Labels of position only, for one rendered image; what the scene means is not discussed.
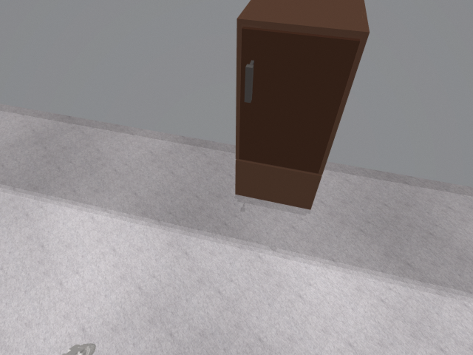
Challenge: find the cupboard door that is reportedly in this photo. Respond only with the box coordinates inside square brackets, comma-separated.
[239, 27, 360, 173]

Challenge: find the handle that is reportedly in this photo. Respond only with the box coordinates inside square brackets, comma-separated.
[245, 60, 254, 103]

